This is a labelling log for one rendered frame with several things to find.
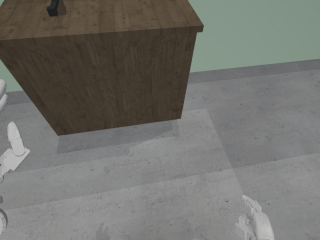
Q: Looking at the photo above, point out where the counter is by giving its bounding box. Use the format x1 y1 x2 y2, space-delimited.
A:
0 0 204 136

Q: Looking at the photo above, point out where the left robot hand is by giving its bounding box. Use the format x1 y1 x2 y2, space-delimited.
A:
0 79 30 184

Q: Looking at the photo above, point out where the tap lever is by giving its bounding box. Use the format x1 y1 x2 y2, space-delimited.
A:
46 0 59 17

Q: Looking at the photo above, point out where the right robot hand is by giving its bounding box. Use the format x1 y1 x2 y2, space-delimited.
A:
235 195 275 240

